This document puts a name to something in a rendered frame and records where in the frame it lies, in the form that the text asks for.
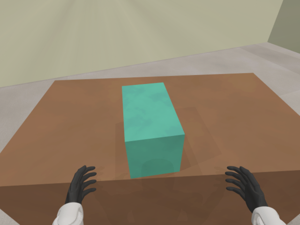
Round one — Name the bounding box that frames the right robot hand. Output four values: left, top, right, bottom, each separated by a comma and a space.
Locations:
225, 166, 268, 213

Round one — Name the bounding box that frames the robot right forearm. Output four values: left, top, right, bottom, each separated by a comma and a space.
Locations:
251, 206, 286, 225

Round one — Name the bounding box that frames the left robot hand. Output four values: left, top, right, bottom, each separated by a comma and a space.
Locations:
65, 165, 97, 204

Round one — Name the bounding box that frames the pedestal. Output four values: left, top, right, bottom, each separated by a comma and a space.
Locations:
0, 73, 300, 225

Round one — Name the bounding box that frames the robot left forearm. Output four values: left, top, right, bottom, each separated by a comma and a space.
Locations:
52, 202, 83, 225

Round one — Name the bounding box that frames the carton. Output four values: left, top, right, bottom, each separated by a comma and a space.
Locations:
122, 82, 185, 179

